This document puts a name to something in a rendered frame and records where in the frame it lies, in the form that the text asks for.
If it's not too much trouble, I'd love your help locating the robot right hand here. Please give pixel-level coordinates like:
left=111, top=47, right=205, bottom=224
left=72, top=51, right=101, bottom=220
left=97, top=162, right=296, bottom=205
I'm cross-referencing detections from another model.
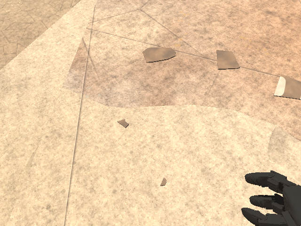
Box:
left=241, top=170, right=301, bottom=226

